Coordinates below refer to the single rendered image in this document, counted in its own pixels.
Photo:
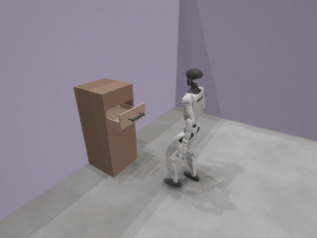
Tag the robot right foot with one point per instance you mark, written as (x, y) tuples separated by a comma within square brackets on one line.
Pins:
[(189, 175)]

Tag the handle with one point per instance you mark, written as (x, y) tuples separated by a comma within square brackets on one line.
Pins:
[(137, 117)]

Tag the robot left forearm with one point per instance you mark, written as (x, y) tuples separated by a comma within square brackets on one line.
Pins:
[(187, 133)]

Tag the drawer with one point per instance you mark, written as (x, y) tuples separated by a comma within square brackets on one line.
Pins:
[(117, 117)]

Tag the robot head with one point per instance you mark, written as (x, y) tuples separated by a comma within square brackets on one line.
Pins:
[(193, 73)]

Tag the cabinet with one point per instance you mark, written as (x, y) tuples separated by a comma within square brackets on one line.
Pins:
[(108, 149)]

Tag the left robot upper arm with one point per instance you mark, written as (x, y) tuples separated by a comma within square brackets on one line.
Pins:
[(187, 103)]

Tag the right robot upper arm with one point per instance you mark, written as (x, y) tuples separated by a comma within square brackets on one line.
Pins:
[(203, 99)]

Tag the robot left hand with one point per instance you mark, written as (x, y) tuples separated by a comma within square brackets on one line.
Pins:
[(181, 149)]

